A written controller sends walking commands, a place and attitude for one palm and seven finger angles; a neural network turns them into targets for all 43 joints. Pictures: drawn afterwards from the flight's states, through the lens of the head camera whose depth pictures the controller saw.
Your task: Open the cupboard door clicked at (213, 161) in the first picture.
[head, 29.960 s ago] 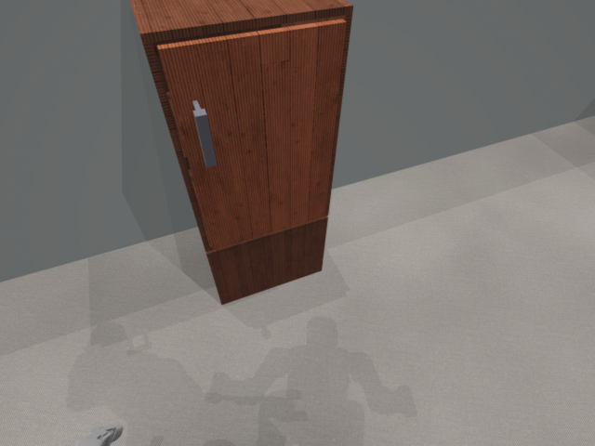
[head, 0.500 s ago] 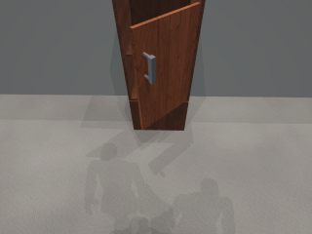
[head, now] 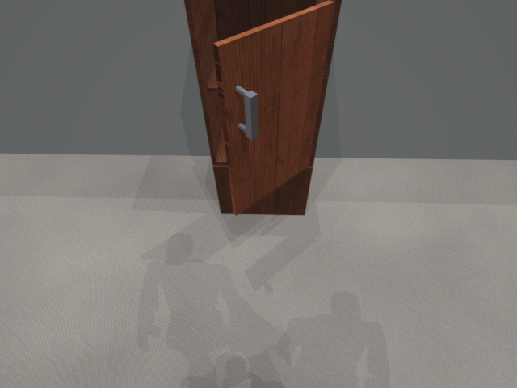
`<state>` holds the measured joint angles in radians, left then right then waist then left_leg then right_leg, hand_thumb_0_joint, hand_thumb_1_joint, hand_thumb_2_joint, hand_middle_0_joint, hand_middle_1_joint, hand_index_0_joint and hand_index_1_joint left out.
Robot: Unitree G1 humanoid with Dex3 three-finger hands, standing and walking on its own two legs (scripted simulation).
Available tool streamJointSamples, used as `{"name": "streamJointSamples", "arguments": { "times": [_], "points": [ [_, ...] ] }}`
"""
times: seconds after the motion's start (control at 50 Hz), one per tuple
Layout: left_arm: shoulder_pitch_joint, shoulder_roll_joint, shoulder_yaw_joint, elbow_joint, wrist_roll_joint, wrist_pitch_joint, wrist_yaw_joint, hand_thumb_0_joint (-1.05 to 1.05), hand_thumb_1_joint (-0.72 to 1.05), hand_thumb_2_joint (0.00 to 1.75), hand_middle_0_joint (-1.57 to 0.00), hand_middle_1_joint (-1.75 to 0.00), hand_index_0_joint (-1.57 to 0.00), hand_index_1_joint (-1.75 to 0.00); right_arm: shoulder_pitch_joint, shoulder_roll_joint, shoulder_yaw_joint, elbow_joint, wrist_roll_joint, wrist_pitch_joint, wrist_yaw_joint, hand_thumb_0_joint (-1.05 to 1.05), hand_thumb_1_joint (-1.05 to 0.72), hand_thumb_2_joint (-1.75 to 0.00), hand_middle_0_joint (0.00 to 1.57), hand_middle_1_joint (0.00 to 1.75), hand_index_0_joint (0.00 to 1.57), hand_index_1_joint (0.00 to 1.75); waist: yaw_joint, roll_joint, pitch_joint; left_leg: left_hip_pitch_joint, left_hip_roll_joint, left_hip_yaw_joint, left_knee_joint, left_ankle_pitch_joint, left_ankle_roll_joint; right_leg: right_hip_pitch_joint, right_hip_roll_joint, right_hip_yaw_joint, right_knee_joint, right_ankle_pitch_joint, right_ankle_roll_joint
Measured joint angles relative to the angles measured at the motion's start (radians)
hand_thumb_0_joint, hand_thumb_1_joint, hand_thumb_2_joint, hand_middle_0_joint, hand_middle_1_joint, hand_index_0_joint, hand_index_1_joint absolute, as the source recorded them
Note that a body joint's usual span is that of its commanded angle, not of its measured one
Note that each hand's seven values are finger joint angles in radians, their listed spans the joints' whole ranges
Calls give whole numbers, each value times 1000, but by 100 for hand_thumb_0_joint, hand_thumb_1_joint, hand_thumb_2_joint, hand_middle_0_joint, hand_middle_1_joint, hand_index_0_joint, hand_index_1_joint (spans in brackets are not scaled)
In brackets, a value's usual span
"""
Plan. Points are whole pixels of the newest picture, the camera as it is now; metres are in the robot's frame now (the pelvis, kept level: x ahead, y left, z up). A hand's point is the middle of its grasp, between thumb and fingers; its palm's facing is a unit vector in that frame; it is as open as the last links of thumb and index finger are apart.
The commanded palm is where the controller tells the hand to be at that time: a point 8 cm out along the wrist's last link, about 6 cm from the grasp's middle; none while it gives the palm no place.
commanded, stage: look to check the result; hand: left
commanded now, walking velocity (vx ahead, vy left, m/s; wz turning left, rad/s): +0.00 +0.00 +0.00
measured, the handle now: (246, 113) +0.72 +0.07 +0.01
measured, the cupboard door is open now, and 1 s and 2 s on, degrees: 43 43 43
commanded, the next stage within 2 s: walk to a spot facing it in 0.26 s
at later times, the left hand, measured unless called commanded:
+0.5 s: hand out of the picture +0.07 +0.22 -0.16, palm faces -0.02 -0.96 -0.30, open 7.4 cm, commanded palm none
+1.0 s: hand out of the picture +0.08 +0.14 -0.17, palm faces -0.25 -0.92 -0.29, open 7.4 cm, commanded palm none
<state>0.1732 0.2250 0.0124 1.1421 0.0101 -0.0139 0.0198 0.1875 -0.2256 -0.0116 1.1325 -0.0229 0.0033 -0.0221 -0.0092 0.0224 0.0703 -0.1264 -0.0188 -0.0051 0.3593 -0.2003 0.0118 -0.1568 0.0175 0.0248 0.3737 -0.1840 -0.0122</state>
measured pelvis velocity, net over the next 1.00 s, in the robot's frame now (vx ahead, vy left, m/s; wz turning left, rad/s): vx -0.01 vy -0.05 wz -0.32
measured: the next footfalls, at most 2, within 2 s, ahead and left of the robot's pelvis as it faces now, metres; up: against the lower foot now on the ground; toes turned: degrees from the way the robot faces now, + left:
left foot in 1.28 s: +0.09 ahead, +0.10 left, +0.00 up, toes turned -30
right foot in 1.56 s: -0.03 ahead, -0.17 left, +0.00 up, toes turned -40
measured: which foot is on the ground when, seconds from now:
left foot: down 0.00-0.80, up 0.82-1.00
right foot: down 0.00-1.00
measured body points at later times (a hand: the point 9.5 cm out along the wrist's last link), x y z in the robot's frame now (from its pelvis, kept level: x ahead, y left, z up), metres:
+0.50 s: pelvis +0.00 -0.01 +0.00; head +0.03 -0.01 +0.45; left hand +0.07 +0.26 -0.14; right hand +0.05 -0.28 -0.15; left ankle +0.00 +0.11 -0.75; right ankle +0.01 -0.11 -0.75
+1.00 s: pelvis -0.01 -0.05 -0.01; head +0.05 -0.09 +0.44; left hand +0.10 +0.19 -0.15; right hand +0.01 -0.32 -0.16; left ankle +0.00 +0.12 -0.67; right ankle -0.01 -0.12 -0.75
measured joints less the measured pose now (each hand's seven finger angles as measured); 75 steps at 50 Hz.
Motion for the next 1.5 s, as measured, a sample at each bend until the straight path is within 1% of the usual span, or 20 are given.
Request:
{"name": "streamJointSamples", "arguments": {
  "times": [0.4, 0.48, 0.64, 0.72, 0.76, 0.8, 0.82, 0.86, 0.9, 0.96, 1.06, 1.16, 1.22, 1.26, 1.28, 1.32, 1.36, 1.4, 1.44, 1.5],
  "points": [
    [-34, 34, -3, -8, 0, -6, -6, 0, 91, 89, -20, -30, -20, -30, -32, -47, -2, -1, 0, 1, 7, 0, -91, -90, 20, 30, 20, 30, -3, -6, 0, 20, 9, 0, -25, 5, -8, 21, 9, 0, -29, 9, -7],
    [-33, 36, 4, -20, 0, 3, -4, 0, 91, 89, -20, -30, -20, -30, -35, -48, -5, -11, -2, 5, 1, 0, -91, -90, 20, 30, 20, 30, 4, -7, 1, 10, 16, 14, -7, -5, -10, 5, 16, 14, -12, 5, -8],
    [-1, 20, 27, -78, 6, 55, -16, 0, 91, 89, -20, -30, -20, -30, -21, -8, -22, -86, -4, 28, -11, 0, -91, -90, 20, 30, 20, 30, 8, -25, 20, -40, 37, 94, 99, -70, -12, -94, 45, 86, 138, -45, -11],
    [2, 9, 41, -117, 9, 79, -28, 0, 91, 89, -20, -30, -20, -30, -6, 3, -30, -115, -11, 29, -14, 0, -91, -90, 21, 30, 20, 30, 18, -28, 48, -48, 51, 146, 140, -97, -15, -191, 26, 36, 389, -211, 1],
    [4, -3, 46, -137, 9, 81, -33, 0, 91, 89, -20, -30, -20, -30, 1, -1, -34, -122, -15, 31, -15, 0, -91, -90, 21, 30, 20, 30, 21, -6, 60, -52, 73, 160, 165, -111, -26, -197, 11, 0, 420, -247, 3],
    [19, -5, 49, -165, 11, 67, -39, 0, 91, 89, -20, -30, -20, -30, 9, -4, -37, -130, -12, 39, -14, 0, -91, -90, 21, 30, 20, 30, 26, 7, 57, -81, 98, 173, 231, -146, -43, -158, -3, -8, 307, -134, -3],
    [25, -3, 52, -174, 15, 55, -35, 0, 91, 89, -20, -30, -20, -30, 5, -4, -41, -132, -6, 46, -13, 0, -91, -90, 21, 30, 20, 30, 30, 5, 56, -117, 101, 162, 311, -205, -50, -160, 2, 0, 288, -127, -15],
    [21, -13, 54, -177, 12, 45, -23, 0, 91, 89, -20, -30, -20, -30, -21, -11, -49, -138, 3, 63, -11, 1, -91, -90, 21, 30, 20, 30, 25, 20, 82, -196, 87, 84, 519, -305, -51, -165, 29, 2, 299, -141, -43],
    [26, -19, 55, -184, 12, 46, -13, 0, 91, 89, -20, -30, -20, -30, -45, -12, -53, -149, 6, 69, -8, 1, -91, -90, 21, 30, 20, 30, 24, 15, 93, -263, 68, 47, 667, -308, -55, -156, 42, 16, 260, -122, -58],
    [41, -23, 57, -188, 11, 45, -1, 0, 91, 89, -20, -30, -20, -30, -79, -7, -54, -174, 8, 66, -7, 1, -91, -90, 20, 30, 20, 30, 30, -13, 94, -320, 52, 24, 738, -264, -68, -141, 54, 60, 179, -64, -63],
    [64, -28, 54, -193, 13, 46, -2, 0, 90, 89, -20, -30, -20, -30, -124, -3, -56, -214, 11, 59, -7, 1, -91, -90, 20, 30, 19, 30, 39, -34, 69, -323, 45, -9, 650, -219, -78, -129, 74, 131, 99, -8, -61],
    [62, -18, 61, -208, 19, 52, -5, 0, 90, 89, -20, -30, -21, -30, -153, 8, -52, -239, 18, 50, -10, 1, -91, -90, 20, 30, 19, 30, 52, -50, 52, -272, 30, -29, 499, -234, -71, -133, 96, 188, 81, 11, -50],
    [54, -5, 67, -217, 18, 57, -6, 0, 90, 89, -20, -30, -21, -30, -157, 15, -45, -251, 23, 40, -12, 1, -91, -90, 20, 30, 19, 30, 55, -62, 40, -216, 15, -38, 349, -204, -62, -149, 112, 219, 95, 11, -36],
    [55, 4, 69, -223, 12, 63, -7, 0, 90, 89, -20, -30, -21, -30, -141, 11, -38, -263, 23, 26, -14, 0, -91, -90, 20, 30, 20, 30, 45, -53, 19, -150, 25, -46, 183, -144, -45, -176, 136, 228, 132, -5, -22],
    [49, 6, 69, -225, 6, 67, -11, 0, 90, 89, -20, -30, -21, -30, -128, 4, -38, -271, 17, 16, -17, 0, -91, -90, 20, 30, 20, 30, 35, -34, 10, -139, 42, -61, 134, -88, -28, -209, 150, 205, 192, -76, -12],
    [17, 31, 75, -228, 7, 75, -23, 0, 91, 89, -20, -30, -20, -30, -109, 13, -32, -267, 3, 13, -24, 0, -91, -90, 21, 30, 20, 30, 37, -57, 32, -135, 41, -42, 160, -79, -30, -277, 117, 135, 386, -231, 24],
    [-2, 53, 85, -240, 14, 74, -35, 0, 91, 89, -20, -30, -20, -30, -78, 21, -22, -264, -9, 16, -24, 0, -91, -90, 21, 30, 20, 30, 44, -69, 41, -114, 56, -21, 147, -90, -39, -336, 85, 71, 559, -269, 51],
    [-17, 64, 89, -253, 14, 75, -43, 0, 91, 89, -20, -30, -20, -30, -47, 21, -18, -261, -15, 19, -24, 0, -91, -90, 21, 30, 20, 30, 45, -62, 46, -98, 78, -4, 132, -92, -47, -364, 50, 23, 643, -273, 65],
    [-28, 66, 86, -265, 12, 75, -51, 0, 91, 89, -20, -30, -20, -30, -25, 13, -19, -258, -19, 21, -23, 0, -91, -90, 21, 30, 20, 30, 43, -42, 56, -86, 105, 14, 133, -98, -54, -350, 17, -14, 608, -273, 67],
    [-32, 66, 77, -274, 10, 71, -60, 0, 91, 89, -20, -30, -20, -30, 1, -4, -24, -254, -19, 24, -17, 1, -91, -90, 21, 30, 20, 30, 31, -12, 64, -78, 143, 55, 172, -133, -69, -281, -9, -53, 448, -245, 57]
  ]
}}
